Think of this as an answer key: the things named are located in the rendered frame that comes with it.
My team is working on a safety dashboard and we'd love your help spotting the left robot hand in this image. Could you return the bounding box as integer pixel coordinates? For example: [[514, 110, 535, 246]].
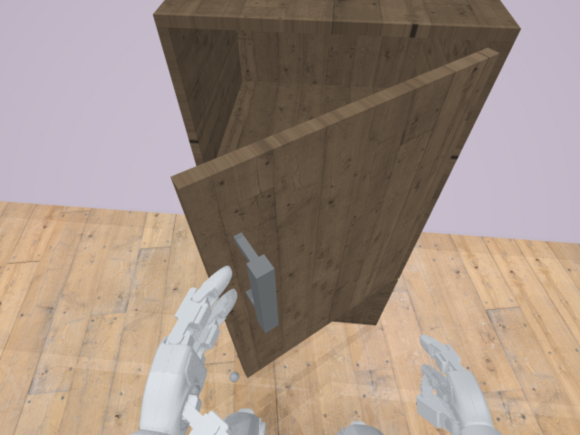
[[139, 266, 237, 435]]

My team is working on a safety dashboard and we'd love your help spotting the right robot hand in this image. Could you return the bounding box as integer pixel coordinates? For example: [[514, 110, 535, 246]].
[[416, 334, 494, 435]]

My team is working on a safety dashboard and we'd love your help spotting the left robot thigh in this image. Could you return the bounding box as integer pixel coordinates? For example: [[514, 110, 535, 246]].
[[223, 412, 266, 435]]

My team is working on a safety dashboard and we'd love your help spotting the handle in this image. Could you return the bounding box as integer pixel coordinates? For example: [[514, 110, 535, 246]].
[[234, 232, 279, 333]]

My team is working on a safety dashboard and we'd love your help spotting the cupboard door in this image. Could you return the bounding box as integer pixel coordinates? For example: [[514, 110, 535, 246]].
[[171, 48, 499, 378]]

